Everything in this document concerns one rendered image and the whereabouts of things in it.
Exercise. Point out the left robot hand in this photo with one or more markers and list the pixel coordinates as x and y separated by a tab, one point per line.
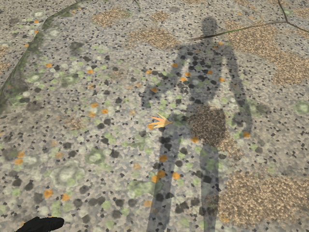
45	224

